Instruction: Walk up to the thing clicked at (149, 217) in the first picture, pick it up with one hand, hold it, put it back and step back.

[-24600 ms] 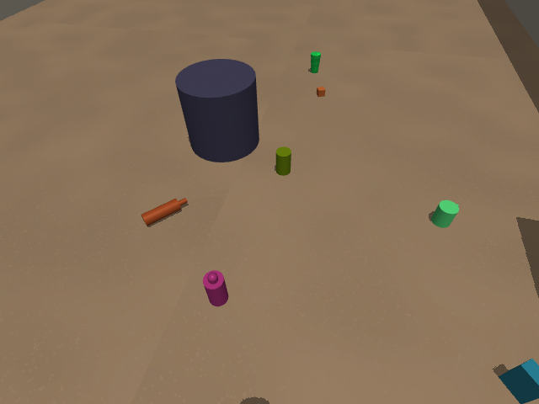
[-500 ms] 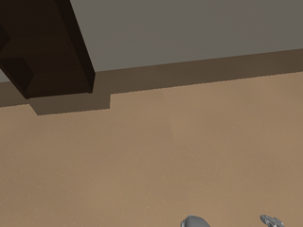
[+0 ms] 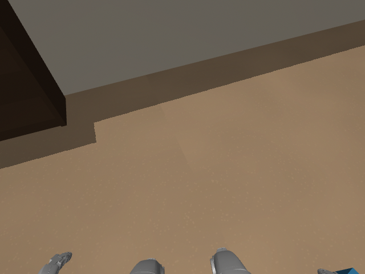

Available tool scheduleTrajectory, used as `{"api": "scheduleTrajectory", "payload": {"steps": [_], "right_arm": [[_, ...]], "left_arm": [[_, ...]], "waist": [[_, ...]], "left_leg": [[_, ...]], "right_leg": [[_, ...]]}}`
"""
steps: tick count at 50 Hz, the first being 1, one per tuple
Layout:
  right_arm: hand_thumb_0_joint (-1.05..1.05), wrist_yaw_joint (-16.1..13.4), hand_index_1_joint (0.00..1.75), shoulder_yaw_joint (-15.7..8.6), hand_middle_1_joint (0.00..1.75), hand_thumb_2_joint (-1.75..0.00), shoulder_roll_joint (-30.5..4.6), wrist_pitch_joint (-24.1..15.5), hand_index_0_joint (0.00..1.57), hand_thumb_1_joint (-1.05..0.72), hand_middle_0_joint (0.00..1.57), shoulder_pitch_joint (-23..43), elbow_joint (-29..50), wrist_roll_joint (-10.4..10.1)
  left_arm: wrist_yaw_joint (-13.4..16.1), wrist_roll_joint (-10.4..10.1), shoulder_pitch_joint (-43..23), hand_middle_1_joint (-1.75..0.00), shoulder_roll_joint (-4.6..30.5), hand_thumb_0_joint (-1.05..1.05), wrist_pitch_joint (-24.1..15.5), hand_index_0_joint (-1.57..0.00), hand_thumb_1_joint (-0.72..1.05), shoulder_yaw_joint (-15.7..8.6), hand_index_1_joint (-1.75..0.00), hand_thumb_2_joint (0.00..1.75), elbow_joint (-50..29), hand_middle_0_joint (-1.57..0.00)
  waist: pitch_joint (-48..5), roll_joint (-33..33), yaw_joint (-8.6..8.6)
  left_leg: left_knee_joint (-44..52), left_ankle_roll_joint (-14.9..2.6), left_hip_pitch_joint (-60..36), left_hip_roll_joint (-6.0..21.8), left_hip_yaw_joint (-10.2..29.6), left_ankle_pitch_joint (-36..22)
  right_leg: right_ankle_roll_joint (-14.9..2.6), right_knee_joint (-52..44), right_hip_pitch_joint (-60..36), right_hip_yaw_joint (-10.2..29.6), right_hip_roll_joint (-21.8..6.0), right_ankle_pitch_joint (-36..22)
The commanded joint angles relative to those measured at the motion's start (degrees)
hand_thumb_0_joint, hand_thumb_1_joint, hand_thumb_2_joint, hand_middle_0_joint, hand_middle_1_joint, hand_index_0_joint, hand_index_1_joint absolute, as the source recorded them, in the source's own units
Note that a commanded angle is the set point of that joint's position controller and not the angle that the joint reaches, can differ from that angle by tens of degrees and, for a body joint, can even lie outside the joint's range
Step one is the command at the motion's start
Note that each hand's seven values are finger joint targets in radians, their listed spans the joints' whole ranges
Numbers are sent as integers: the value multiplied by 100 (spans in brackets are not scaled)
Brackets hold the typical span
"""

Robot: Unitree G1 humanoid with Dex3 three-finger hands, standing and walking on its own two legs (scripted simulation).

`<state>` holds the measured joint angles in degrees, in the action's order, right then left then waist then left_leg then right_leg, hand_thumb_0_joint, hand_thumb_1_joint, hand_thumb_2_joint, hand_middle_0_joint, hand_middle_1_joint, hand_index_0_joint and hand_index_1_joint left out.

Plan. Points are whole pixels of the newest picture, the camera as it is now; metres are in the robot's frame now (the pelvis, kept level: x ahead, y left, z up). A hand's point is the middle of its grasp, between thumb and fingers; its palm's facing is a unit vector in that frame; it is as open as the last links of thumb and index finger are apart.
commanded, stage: walk up
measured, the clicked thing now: out of the picture -1.37 -1.18 -0.69
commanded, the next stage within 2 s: stand in 1.30 s
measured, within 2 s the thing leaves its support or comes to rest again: neither
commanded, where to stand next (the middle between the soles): +0.08 -0.02 m, yaw -15 degrees
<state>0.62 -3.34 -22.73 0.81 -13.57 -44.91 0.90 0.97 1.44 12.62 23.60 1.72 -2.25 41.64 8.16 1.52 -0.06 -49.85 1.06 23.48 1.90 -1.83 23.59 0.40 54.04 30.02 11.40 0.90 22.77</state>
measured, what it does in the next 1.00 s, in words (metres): steps on the spot, turning right: right foot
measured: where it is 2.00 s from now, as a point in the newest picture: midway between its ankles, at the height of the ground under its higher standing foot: outside the picture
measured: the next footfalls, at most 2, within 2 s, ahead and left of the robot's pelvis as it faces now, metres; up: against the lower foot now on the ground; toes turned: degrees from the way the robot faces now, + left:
right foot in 0.34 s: +0.01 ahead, -0.14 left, +0.00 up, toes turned -13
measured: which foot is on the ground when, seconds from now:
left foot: down 0.00-1.00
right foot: up 0.00-0.32, down 0.34-1.00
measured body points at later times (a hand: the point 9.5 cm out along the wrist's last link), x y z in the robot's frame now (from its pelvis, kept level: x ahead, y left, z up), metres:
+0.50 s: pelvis +0.00 -0.02 +0.02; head +0.03 -0.03 +0.47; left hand +0.14 +0.29 -0.08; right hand -0.01 -0.36 -0.09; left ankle +0.04 +0.12 -0.66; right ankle -0.02 -0.13 -0.69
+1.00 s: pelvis +0.00 -0.02 +0.04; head +0.01 -0.04 +0.49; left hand +0.17 +0.24 -0.08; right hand -0.02 -0.34 -0.09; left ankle +0.07 +0.10 -0.69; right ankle -0.03 -0.13 -0.69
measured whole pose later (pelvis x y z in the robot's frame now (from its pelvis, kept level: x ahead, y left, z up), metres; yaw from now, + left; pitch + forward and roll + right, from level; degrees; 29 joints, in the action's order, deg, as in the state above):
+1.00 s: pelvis +0.00 -0.02 +0.04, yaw -17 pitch -3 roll +1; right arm 0.7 -0.1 -22.5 -1.0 -8.4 -59.8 0.2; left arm -0.8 0.4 7.9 19.9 -1.2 -0.7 59.5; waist 4.0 -1.2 -0.7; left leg -30.8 1.6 14.1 3.5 -3.8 13.9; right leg -0.6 33.1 13.2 3.2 1.3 17.3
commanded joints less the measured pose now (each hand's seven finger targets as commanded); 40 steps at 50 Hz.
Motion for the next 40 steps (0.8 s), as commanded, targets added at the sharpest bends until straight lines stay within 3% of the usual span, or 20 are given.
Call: {"api": "scheduleTrajectory", "payload": {"steps": [1,3,5,9,12,16,17,18,19,22,27,29,30,31,32,35,36,37,38,40], "right_arm": [[0,-203,30,-693,30,-90,-2170,-283,20,-90,20,81,468,8],[0,-296,30,-564,30,-90,-1843,-359,20,-90,20,40,348,16],[0,-263,30,-555,30,-90,-1820,-415,20,-90,20,-115,254,53],[0,-247,30,-552,30,-90,-1878,-471,20,-90,20,-751,204,113],[0,-238,30,-507,30,-90,-1924,-443,20,-90,20,-696,303,65],[0,-179,30,-379,30,-90,-1769,-311,20,-90,20,-129,464,21],[0,-186,30,-266,30,-90,-1425,-282,20,-90,20,-289,466,23],[0,-222,30,-95,30,-90,-944,-255,20,-90,20,-203,627,-63],[0,-373,30,-267,30,-90,-1438,-244,20,-90,20,359,614,-36],[0,-293,30,-209,30,-90,-1409,-337,20,-90,20,-211,89,-84],[0,-200,30,-159,30,-90,-1212,-401,20,-90,20,-322,-196,-54],[0,-208,30,-187,30,-90,-1229,-467,20,-90,20,-636,-371,3],[0,-222,30,-242,30,-90,-1549,-510,20,-90,20,-619,-359,91],[0,-190,30,-277,30,-90,-1944,-507,20,-90,20,-159,-238,-3],[0,-148,30,-311,30,-90,-1969,-504,20,-90,20,216,-184,2],[0,-134,30,-112,30,-90,-1537,-441,20,-90,20,686,-255,28],[0,-106,30,-58,30,-90,-1376,-398,20,-90,20,690,-322,-19],[0,-86,30,14,30,-90,-1137,-358,20,-90,20,511,-355,-57],[0,-89,30,32,30,-90,-1005,-317,20,-90,20,465,-437,-47],[0,-78,30,-21,30,-90,-1066,-320,20,-90,20,377,-689,-60]], "left_arm": [[129,67,-100,-30,1642,0,-61,-20,90,-546,-30,90,-386,-20],[-9,-80,275,-30,1406,0,-53,-20,90,-595,-30,90,-83,-20],[-159,-84,336,-30,1266,0,-57,-20,90,-587,-30,90,-19,-20],[-271,-38,-218,-30,1131,0,-98,-20,90,-556,-30,90,-157,-20],[-258,-26,-127,-30,1095,0,-132,-20,90,-551,-30,90,-62,-20],[-241,1,921,-30,1039,0,-202,-20,90,-618,-30,90,420,-20],[-201,60,1236,-30,1408,0,-250,-20,90,-761,-30,90,504,-20],[-165,117,998,-30,2010,0,-290,-20,90,-848,-30,90,258,-20],[-172,104,697,-30,2202,0,-271,-20,90,-806,-30,90,134,-20],[-66,-21,139,-30,1560,0,-313,-20,90,-571,-30,90,105,-20],[-58,-63,-14,-30,1388,0,-361,-20,90,-407,-30,90,153,-20],[-57,-152,-202,-30,1160,0,-318,-20,90,-297,-30,90,163,-20],[-57,-219,-198,-30,841,0,-309,-20,90,-203,-30,90,147,-20],[11,-231,-3,-30,1028,0,-265,-20,90,-258,-30,90,332,-20],[37,-170,99,-30,1256,0,-248,-20,90,-321,-30,90,513,-20],[-57,-146,356,-30,991,0,-354,-20,90,-311,-30,90,896,-20],[-59,-103,379,-30,1081,0,-405,-20,90,-339,-30,90,980,-20],[-51,-50,206,-30,1276,0,-457,-20,90,-381,-30,90,959,-20],[-56,-63,-181,-30,1472,0,-487,-20,90,-372,-30,90,915,-20],[-74,-84,-674,-30,1325,0,-461,-20,90,-272,-30,90,905,-20]], "waist": [[-123,-694,-56],[-324,-949,41],[-658,-1361,-32],[-833,-1417,-361],[-930,-1413,-285],[-1096,-1153,294],[-1149,-140,479],[-786,1578,418],[-658,933,493],[-547,449,4],[-818,818,-86],[-940,391,-332],[-958,-530,-288],[-858,-1113,-112],[-643,-961,10],[-546,-915,311],[-601,-810,305],[-650,-212,164],[-573,212,-49],[-428,-39,-207]], "left_leg": [[3105,-1768,28,2650,3407,-20],[2597,-1260,-527,1775,2023,-571],[2328,-1172,-1129,1461,1400,-1138],[1991,-1351,-2061,1695,1131,-2468],[1701,-1371,-1804,1863,884,-3516],[829,-949,-467,1452,146,-2191],[-383,-671,404,1122,-119,-1330],[-1367,-267,1877,188,-347,1081],[-1701,-208,1606,350,205,1598],[-1084,-231,1072,550,311,603],[634,-270,-490,182,-20,37],[1860,-374,-1518,148,184,-1159],[2437,-628,-1688,1027,1541,-1406],[2914,-1428,-793,2154,2803,-666],[2996,-1724,-359,2376,2984,-317],[2413,-863,110,1301,1319,-353],[2035,-567,192,968,908,-471],[1388,-330,316,563,500,-502],[1164,-215,-19,225,166,-85],[1627,-292,-995,223,211,-208]], "right_leg": [[-93,2347,929,169,169,752],[-101,2175,909,-79,106,229],[-65,1501,729,-315,42,154],[-18,357,718,-662,-57,854],[-104,-282,52,-1146,-97,841],[-308,-2139,-1900,-1590,223,-324],[-426,-2602,-2726,-634,-162,-158],[-1061,-3302,-2680,2199,-1575,-358],[-1950,-3358,-1862,2813,-2200,-564],[-1477,-2495,-1732,1026,-1286,-1863],[-1276,-2045,-1016,433,-1021,-2757],[-840,-1456,-438,83,-785,-2354],[-431,-833,-21,-201,-325,-1612],[-234,-378,-438,-834,121,497],[-236,-37,-729,-671,-51,1095],[-351,-1800,-1671,-790,-130,-2],[-429,-2327,-1914,-414,-227,-356],[-598,-2814,-1960,608,-722,-304],[-896,-3182,-1273,1418,-1264,311],[-827,-3123,-496,853,-1097,245]]}}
